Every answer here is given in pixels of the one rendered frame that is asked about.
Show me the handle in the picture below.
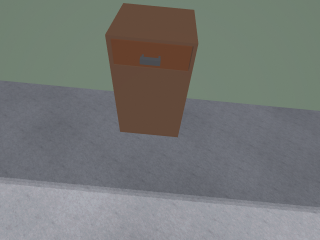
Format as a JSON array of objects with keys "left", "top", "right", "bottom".
[{"left": 139, "top": 54, "right": 161, "bottom": 66}]

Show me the cabinet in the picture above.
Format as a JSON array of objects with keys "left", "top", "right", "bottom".
[{"left": 105, "top": 3, "right": 199, "bottom": 137}]

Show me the drawer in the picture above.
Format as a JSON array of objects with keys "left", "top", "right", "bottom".
[{"left": 110, "top": 38, "right": 193, "bottom": 71}]

